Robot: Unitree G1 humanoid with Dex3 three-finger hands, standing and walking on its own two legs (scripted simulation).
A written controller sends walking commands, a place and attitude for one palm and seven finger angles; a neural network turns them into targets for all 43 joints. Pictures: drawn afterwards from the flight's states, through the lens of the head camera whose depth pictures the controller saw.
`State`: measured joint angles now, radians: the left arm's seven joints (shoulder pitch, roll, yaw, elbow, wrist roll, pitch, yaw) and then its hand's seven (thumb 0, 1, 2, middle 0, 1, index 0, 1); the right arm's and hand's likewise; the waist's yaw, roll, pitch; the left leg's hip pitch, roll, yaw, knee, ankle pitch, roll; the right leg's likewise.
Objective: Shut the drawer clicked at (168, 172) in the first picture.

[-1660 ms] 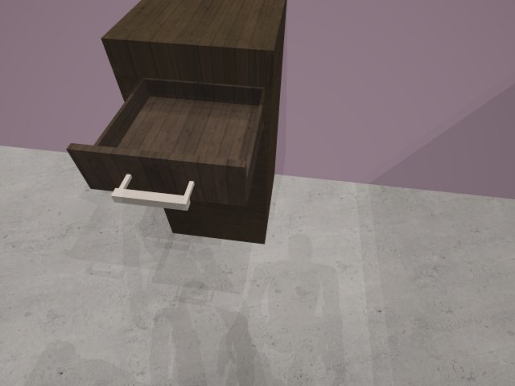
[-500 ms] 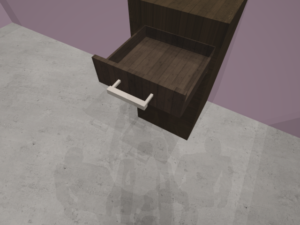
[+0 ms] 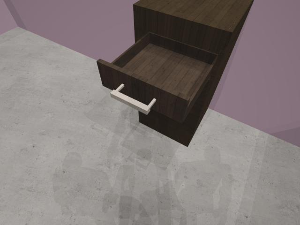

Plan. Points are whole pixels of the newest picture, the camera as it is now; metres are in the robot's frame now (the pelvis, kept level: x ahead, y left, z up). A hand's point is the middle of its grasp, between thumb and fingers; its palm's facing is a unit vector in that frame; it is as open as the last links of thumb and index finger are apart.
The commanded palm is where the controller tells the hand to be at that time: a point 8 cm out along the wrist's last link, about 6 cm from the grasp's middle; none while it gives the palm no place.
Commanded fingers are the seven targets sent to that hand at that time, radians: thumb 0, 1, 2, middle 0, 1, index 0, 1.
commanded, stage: stand and wait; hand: left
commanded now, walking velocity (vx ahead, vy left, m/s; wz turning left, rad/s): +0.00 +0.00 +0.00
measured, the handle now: (133, 97) +0.54 +0.09 -0.03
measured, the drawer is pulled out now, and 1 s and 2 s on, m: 0.30 0.30 0.30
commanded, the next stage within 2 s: look at it before walking up in 0.18 s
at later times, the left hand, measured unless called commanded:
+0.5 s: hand out of the picture -0.01 +0.16 -0.17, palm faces +0.08 -0.98 -0.16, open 7.4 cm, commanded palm none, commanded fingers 0.00 0.90 0.90 -0.20 -0.30 -0.20 -0.30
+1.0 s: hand out of the picture +0.00 +0.15 -0.17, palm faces +0.06 -0.98 -0.17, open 7.4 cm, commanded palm none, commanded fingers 0.00 0.90 0.90 -0.20 -0.30 -0.20 -0.30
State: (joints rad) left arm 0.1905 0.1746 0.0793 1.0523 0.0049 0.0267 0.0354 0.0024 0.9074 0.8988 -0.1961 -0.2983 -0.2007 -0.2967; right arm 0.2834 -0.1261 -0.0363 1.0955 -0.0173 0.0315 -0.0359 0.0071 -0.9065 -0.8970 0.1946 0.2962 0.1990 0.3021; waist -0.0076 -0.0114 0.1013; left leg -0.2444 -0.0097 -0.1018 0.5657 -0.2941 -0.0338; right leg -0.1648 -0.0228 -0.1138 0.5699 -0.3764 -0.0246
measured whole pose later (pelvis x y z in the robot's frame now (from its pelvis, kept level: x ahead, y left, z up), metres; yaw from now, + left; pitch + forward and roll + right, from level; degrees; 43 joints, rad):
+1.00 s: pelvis +0.00 -0.01 +0.01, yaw -2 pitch -2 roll +0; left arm 0.27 0.12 0.06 1.12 0.00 0.01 0.03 0.00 0.91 0.90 -0.20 -0.30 -0.20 -0.30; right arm 0.29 -0.11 -0.02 1.13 -0.01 0.02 -0.05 0.01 -0.90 -0.90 0.19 0.30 0.20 0.30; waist 0.01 0.01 0.09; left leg -0.19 0.04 -0.08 0.47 -0.26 -0.06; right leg -0.11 0.02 -0.09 0.45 -0.31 -0.05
